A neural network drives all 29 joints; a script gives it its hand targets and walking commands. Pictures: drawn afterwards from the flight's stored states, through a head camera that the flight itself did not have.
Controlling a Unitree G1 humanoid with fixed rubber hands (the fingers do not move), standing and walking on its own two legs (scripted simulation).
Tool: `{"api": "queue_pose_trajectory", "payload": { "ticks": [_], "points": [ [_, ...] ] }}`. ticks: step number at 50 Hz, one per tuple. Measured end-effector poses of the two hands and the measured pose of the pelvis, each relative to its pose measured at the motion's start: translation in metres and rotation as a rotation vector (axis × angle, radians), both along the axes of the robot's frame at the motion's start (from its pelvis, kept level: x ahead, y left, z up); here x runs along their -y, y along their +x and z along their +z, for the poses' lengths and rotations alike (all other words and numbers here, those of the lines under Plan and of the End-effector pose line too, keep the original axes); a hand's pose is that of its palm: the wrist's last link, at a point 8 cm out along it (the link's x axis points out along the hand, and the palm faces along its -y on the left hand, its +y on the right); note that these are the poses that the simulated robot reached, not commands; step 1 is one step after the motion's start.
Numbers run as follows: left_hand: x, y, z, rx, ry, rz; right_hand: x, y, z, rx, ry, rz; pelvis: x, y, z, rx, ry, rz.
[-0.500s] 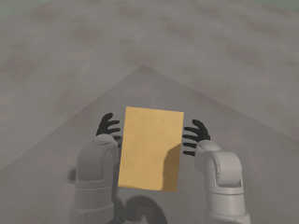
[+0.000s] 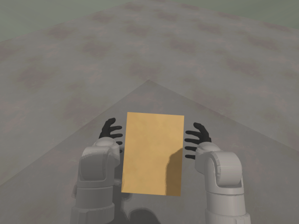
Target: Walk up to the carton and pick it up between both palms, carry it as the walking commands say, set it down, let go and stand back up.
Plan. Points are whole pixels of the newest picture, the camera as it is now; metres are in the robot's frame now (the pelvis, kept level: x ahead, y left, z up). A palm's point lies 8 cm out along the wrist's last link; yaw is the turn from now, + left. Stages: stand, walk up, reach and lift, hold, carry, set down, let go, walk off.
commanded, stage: carry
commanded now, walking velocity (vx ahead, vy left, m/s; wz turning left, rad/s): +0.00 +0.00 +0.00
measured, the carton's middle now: (152, 150) +0.36 +0.00 -0.01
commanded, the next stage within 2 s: hold in 1.96 s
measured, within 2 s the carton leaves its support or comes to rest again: neither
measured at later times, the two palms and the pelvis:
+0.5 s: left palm (106, 154) +0.28 +0.11 +0.10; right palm (208, 159) +0.27 -0.12 +0.10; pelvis -0.02 +0.00 +0.00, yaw +0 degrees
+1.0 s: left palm (107, 157) +0.28 +0.12 +0.09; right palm (206, 161) +0.27 -0.12 +0.09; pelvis -0.02 +0.00 +0.00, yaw +0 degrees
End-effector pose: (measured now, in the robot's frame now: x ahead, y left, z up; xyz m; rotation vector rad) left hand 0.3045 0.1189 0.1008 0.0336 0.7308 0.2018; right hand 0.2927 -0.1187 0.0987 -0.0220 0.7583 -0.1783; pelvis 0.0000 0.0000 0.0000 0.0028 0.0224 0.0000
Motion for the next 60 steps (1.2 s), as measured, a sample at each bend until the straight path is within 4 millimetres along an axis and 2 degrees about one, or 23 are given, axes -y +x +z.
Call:
{"api": "queue_pose_trajectory", "payload": {
  "ticks": [7,14,36,60],
  "points": [
    [0.003,-0.019,0.005,0.004,0.014,-0.003,0.002,-0.017,0.001,0.001,-0.003,0.002,0.002,-0.015,0.000,0.018,0.000,0.005],
    [0.004,-0.026,0.004,-0.002,0.012,-0.016,0.004,-0.025,0.002,0.000,-0.009,-0.008,0.001,-0.021,-0.001,0.025,-0.001,0.005],
    [0.004,-0.027,0.001,-0.018,0.012,-0.016,0.003,-0.025,-0.002,-0.008,-0.018,-0.006,0.001,-0.022,-0.001,0.026,-0.001,0.005],
    [0.004,-0.023,-0.017,-0.039,-0.009,-0.022,0.005,-0.019,-0.017,-0.013,-0.020,-0.003,0.001,-0.022,-0.001,0.026,-0.001,0.005]
  ]
}}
